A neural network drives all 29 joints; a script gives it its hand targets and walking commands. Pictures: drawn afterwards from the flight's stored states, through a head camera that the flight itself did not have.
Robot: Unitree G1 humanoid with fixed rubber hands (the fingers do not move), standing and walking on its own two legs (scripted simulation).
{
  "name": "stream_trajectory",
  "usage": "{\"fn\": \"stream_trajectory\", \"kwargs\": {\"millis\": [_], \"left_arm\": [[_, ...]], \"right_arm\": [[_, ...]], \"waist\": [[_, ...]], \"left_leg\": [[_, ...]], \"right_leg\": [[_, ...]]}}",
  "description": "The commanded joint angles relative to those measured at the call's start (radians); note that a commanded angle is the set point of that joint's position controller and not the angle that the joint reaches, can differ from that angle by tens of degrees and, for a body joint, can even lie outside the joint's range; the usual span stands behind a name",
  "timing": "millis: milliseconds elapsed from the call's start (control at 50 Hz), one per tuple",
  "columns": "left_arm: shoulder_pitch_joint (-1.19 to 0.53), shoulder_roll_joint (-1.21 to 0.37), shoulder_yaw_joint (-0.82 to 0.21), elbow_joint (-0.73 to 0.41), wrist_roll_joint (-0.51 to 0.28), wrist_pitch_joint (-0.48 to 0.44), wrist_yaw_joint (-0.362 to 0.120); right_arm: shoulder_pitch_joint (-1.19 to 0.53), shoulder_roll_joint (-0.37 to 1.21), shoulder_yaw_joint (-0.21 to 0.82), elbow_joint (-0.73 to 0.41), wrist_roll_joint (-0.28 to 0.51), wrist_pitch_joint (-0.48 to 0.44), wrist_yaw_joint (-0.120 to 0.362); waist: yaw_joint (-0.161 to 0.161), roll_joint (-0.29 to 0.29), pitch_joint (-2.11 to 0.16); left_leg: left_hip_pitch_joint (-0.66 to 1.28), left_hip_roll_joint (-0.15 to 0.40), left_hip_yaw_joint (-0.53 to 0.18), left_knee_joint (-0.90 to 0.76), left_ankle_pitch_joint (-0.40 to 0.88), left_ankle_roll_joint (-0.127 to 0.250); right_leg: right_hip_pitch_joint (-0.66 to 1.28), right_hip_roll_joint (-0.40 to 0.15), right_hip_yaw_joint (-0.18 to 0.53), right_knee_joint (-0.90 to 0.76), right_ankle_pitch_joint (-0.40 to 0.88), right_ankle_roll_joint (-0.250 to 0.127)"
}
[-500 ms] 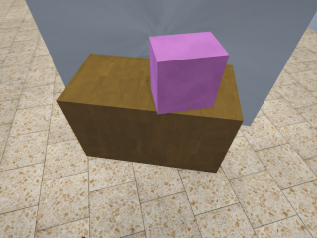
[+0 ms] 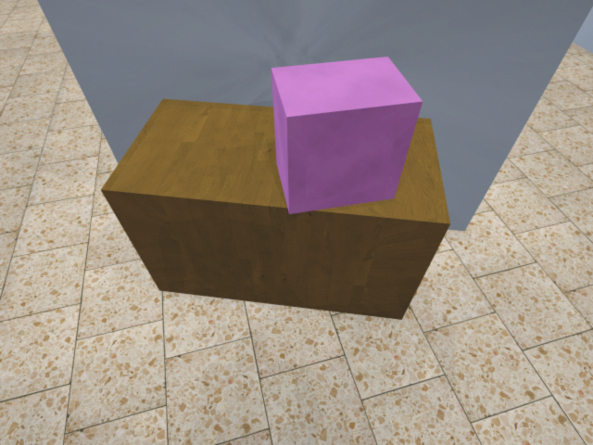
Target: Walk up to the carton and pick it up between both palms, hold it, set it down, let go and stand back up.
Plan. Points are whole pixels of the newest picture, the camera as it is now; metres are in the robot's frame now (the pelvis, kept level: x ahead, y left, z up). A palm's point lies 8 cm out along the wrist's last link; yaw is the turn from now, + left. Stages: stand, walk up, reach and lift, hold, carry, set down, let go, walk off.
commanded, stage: walk up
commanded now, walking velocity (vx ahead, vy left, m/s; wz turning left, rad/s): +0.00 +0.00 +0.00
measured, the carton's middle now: (337, 137) +0.81 -0.09 -0.08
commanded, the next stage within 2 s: none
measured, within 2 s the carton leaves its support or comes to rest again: neither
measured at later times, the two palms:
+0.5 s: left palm out of the picture +0.08 +0.19 -0.12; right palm out of the picture +0.12 -0.34 -0.14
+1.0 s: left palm (194, 306) +0.36 +0.19 -0.11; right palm (484, 317) +0.35 -0.33 -0.13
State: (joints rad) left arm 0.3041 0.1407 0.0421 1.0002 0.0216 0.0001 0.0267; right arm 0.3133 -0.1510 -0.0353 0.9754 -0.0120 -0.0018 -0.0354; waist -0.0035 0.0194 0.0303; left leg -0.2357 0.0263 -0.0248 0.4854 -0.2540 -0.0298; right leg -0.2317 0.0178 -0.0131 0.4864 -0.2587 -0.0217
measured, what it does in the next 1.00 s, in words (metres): walks ahead: right foot, then left foot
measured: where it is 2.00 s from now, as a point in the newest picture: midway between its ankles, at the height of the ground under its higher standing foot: (302, 405)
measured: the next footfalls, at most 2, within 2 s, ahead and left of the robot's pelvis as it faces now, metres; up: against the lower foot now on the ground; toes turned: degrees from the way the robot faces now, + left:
right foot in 0.36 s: +0.09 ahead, -0.16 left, +0.00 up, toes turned -7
left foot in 0.78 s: +0.37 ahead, +0.04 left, +0.00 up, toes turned -1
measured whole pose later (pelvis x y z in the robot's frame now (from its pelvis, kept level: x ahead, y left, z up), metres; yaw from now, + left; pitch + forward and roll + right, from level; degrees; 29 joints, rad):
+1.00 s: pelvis +0.31 -0.06 +0.00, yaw -5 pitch -2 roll +0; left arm 0.41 0.23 0.04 0.71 0.04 -0.03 0.00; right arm 0.28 -0.24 -0.06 0.76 -0.04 -0.01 -0.01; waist -0.02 0.03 0.14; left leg -0.23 0.01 0.08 0.55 -0.27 0.04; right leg -0.48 -0.04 0.01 1.18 -0.47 0.00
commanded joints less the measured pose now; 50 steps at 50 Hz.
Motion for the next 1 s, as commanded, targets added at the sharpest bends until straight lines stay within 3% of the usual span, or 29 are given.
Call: {"fn": "stream_trajectory", "kwargs": {"millis": [0,40,60,80,120,140,220,300,320,340,360,380,400,440,460,500,520,540,580,680,740,760,780,800,820,860,880,920,980], "left_arm": [[0.036,0.059,0.01,-0.002,-0.005,-0.01,0.005],[0.061,0.047,0.009,0.005,-0.008,-0.011,0.012],[0.129,0.181,0.044,-0.073,0.014,-0.024,0.0],[0.072,0.21,0.051,-0.088,0.012,-0.025,-0.006],[0.05,0.122,0.034,-0.116,0.027,-0.018,-0.023],[0.057,0.105,0.028,-0.131,0.041,-0.02,-0.034],[0.041,0.143,0.045,-0.211,0.047,-0.043,-0.046],[0.385,0.136,0.068,-0.154,0.022,-0.059,-0.032],[0.507,0.172,0.081,-0.125,0.028,-0.063,-0.015],[0.531,0.233,0.093,-0.119,0.045,-0.06,0.0],[0.439,0.276,0.089,-0.165,0.056,-0.052,0.008],[0.297,0.301,0.087,-0.21,0.036,-0.043,0.017],[0.223,0.304,0.075,-0.235,0.028,-0.05,0.02],[0.211,0.205,0.045,-0.212,0.041,-0.073,0.014],[0.21,0.184,0.034,-0.217,0.051,-0.079,0.012],[0.27,0.156,0.02,-0.184,0.043,-0.09,0.005],[0.315,0.168,0.018,-0.18,0.04,-0.091,0.0],[0.292,0.191,0.025,-0.192,0.046,-0.099,-0.001],[0.333,0.184,0.024,-0.192,0.034,-0.091,-0.005],[0.374,0.248,0.037,-0.203,0.016,-0.075,-0.009],[0.32,0.254,0.044,-0.215,0.023,-0.067,-0.005],[0.322,0.213,0.03,-0.223,0.014,-0.07,-0.005],[0.368,0.157,0.017,-0.223,0.009,-0.064,-0.007],[0.413,0.111,-0.003,-0.263,0.006,-0.059,-0.005],[0.377,0.167,0.023,-0.278,0.007,-0.042,0.009],[0.221,0.168,0.016,-0.323,0.026,-0.046,0.001],[0.18,0.186,0.017,-0.345,0.028,-0.049,-0.009],[0.237,0.142,0.014,-0.345,0.022,-0.042,-0.024],[0.192,0.147,0.017,-0.369,0.007,-0.062,-0.03]], "right_arm": [[0.042,-0.071,-0.011,0.002,-0.002,-0.008,-0.01],[0.047,-0.075,-0.009,0.021,-0.007,-0.012,-0.016],[0.132,-0.161,-0.034,-0.046,-0.052,-0.025,-0.002],[0.127,-0.181,-0.044,-0.052,-0.06,-0.03,0.001],[0.174,-0.214,-0.059,-0.032,-0.06,-0.037,-0.002],[0.152,-0.241,-0.064,-0.041,-0.06,-0.043,-0.008],[0.118,-0.225,-0.074,-0.059,-0.063,-0.055,-0.004],[-0.131,-0.232,-0.072,-0.144,-0.055,-0.037,0.017],[-0.086,-0.174,-0.058,-0.153,-0.052,-0.022,0.026],[-0.052,-0.121,-0.03,-0.176,-0.058,-0.028,0.027],[-0.008,-0.103,-0.023,-0.201,-0.058,-0.014,0.029],[-0.005,-0.139,-0.039,-0.22,-0.065,0.0,0.032],[0.01,-0.143,-0.039,-0.214,-0.064,0.003,0.038],[-0.011,-0.168,-0.043,-0.204,-0.063,-0.004,0.048],[0.019,-0.156,-0.041,-0.21,-0.057,-0.007,0.057],[-0.003,-0.147,-0.045,-0.226,-0.063,-0.01,0.068],[-0.03,-0.147,-0.039,-0.248,-0.06,-0.012,0.071],[-0.065,-0.13,-0.026,-0.268,-0.05,-0.016,0.073],[-0.155,-0.107,-0.021,-0.309,-0.037,-0.016,0.078],[-0.248,-0.115,-0.029,-0.358,-0.031,-0.017,0.077],[-0.102,-0.139,-0.046,-0.316,-0.041,-0.025,0.051],[0.047,-0.185,-0.064,-0.274,-0.056,-0.041,0.041],[0.181,-0.233,-0.083,-0.233,-0.074,-0.056,0.031],[0.217,-0.311,-0.103,-0.252,-0.077,-0.048,0.022],[0.205,-0.322,-0.117,-0.265,-0.037,-0.029,0.01],[0.07,-0.272,-0.101,-0.297,-0.023,-0.021,0.008],[0.028,-0.249,-0.084,-0.295,-0.022,-0.026,0.008],[-0.077,-0.228,-0.072,-0.298,-0.019,-0.034,0.023],[-0.088,-0.208,-0.052,-0.283,-0.027,-0.046,0.04]], "waist": [[0.009,0.007,0.033],[0.013,-0.005,0.008],[-0.008,0.011,-0.076],[-0.023,0.013,0.012],[-0.048,0.168,0.105],[-0.034,0.129,0.148],[-0.032,0.093,0.069],[0.166,0.109,0.027],[0.202,-0.071,-0.019],[0.206,-0.279,0.03],[0.119,-0.254,0.067],[0.07,-0.215,0.172],[0.03,-0.209,0.223],[0.007,-0.068,0.255],[-0.003,-0.078,0.176],[0.011,-0.022,0.17],[0.03,-0.063,0.124],[0.018,-0.099,0.109],[0.048,-0.102,0.086],[0.074,-0.107,0.086],[-0.004,-0.152,0.06],[-0.068,-0.087,-0.032],[-0.112,0.036,-0.165],[-0.117,0.209,-0.211],[-0.142,0.184,-0.195],[-0.106,-0.011,-0.056],[-0.073,-0.059,-0.042],[0.022,0.018,0.033],[0.032,0.096,0.063]], "left_leg": [[-0.022,0.041,-0.053,-0.087,0.087,0.059],[0.021,0.052,-0.06,-0.08,0.089,0.068],[0.097,0.065,-0.074,-0.055,-0.331,0.105],[0.096,0.109,-0.14,-0.092,-0.479,0.127],[0.051,0.293,-0.39,-0.288,-0.673,0.207],[0.016,0.358,-0.461,-0.321,-0.578,0.252],[0.092,0.304,-0.271,-0.248,-0.332,0.245],[-0.282,0.1,0.034,0.054,-0.355,0.155],[-0.396,0.016,0.089,0.328,-0.387,0.126],[-0.551,-0.03,0.127,0.594,-0.425,0.094],[-0.62,-0.015,0.048,0.752,-0.352,0.066],[-0.642,0.055,-0.021,0.779,-0.333,0.058],[-0.615,0.098,-0.046,0.804,-0.253,0.052],[-0.546,0.122,-0.04,0.757,-0.155,0.051],[-0.472,0.133,-0.05,0.676,-0.127,0.052],[-0.451,0.088,0.015,0.623,0.016,0.039],[-0.452,0.054,0.046,0.577,0.049,0.036],[-0.398,0.057,0.055,0.49,0.06,0.033],[-0.33,0.018,0.115,0.365,0.18,0.051],[-0.193,-0.022,0.122,0.151,0.231,0.1],[-0.027,-0.03,0.112,0.024,0.178,0.105],[0.165,-0.012,0.073,0.011,0.208,0.138],[0.443,0.143,-0.165,0.042,0.206,0.201],[0.571,0.356,-0.494,0.01,0.282,0.333],[0.566,0.416,-0.599,-0.049,0.213,0.454],[0.317,0.366,-0.403,-0.131,0.191,0.439],[0.221,0.308,-0.286,-0.13,0.283,0.379],[-0.031,0.228,-0.115,-0.144,0.283,0.282],[-0.102,0.187,0.001,-0.116,0.554,0.26]], "right_leg": [[0.004,-0.081,0.106,-0.114,0.069,-0.03],[-0.017,-0.091,0.113,-0.108,0.064,-0.043],[-0.095,-0.079,0.149,-0.03,-0.409,-0.045],[-0.252,-0.058,0.15,0.0,-0.53,-0.031],[-0.34,0.008,-0.019,0.309,-0.302,0.024],[-0.363,-0.047,0.018,0.402,-0.244,0.037],[-0.363,-0.084,0.041,0.377,-0.23,0.053],[0.259,0.017,-0.1,0.056,-0.009,0.041],[0.402,-0.011,-0.031,0.054,-0.061,0.051],[0.38,-0.16,0.231,-0.039,-0.365,-0.022],[0.255,-0.358,0.667,-0.255,-0.593,-0.153],[0.127,-0.451,0.793,-0.369,-0.644,-0.239],[0.055,-0.454,0.791,-0.401,-0.57,-0.24],[0.032,-0.389,0.518,-0.278,-0.089,-0.206],[0.064,-0.346,0.37,-0.252,-0.004,-0.193],[0.1,-0.293,0.229,-0.217,0.297,-0.154],[0.16,-0.251,0.153,-0.171,0.513,-0.154],[0.13,-0.23,0.1,-0.181,0.485,-0.16],[0.116,-0.176,0.041,-0.172,0.566,-0.106],[0.123,-0.235,0.056,-0.137,0.528,-0.096],[0.13,-0.238,0.054,0.061,0.6,-0.069],[0.057,-0.186,0.036,0.251,0.528,-0.046],[-0.152,-0.108,0.012,0.506,0.189,-0.016],[-0.354,0.007,0.009,0.763,-0.359,0.035],[-0.463,-0.003,0.071,0.938,-0.431,0.06],[-0.439,-0.075,0.091,0.987,-0.318,0.053],[-0.399,-0.074,0.099,0.929,-0.263,0.044],[-0.223,-0.104,0.084,0.698,-0.196,0.019],[-0.138,-0.06,-0.022,0.416,-0.113,0.016]]}}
